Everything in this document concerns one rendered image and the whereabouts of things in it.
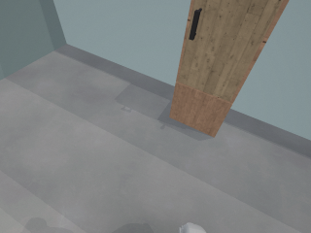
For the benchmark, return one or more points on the cupboard door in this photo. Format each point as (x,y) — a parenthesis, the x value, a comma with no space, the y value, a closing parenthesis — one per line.
(228,35)

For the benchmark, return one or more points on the handle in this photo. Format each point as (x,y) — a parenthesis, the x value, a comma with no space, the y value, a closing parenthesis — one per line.
(194,24)

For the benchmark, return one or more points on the right robot thigh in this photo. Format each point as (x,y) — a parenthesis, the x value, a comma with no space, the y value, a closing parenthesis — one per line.
(191,228)

